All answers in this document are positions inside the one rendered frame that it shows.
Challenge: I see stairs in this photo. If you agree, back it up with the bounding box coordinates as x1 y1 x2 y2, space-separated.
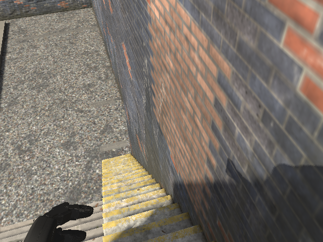
102 153 217 242

